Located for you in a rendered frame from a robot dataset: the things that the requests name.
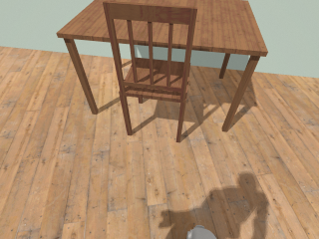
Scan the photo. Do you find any right robot thigh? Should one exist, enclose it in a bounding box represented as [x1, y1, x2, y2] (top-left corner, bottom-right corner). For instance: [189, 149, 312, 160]
[186, 227, 216, 239]

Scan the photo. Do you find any chair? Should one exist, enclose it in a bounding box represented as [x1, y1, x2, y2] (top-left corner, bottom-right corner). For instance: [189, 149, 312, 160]
[103, 0, 198, 142]

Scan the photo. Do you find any table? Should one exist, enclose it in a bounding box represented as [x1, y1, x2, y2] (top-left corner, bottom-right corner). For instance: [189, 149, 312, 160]
[56, 0, 268, 132]

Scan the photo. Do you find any right robot shin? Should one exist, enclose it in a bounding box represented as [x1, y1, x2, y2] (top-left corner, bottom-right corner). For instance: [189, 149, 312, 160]
[194, 225, 204, 229]

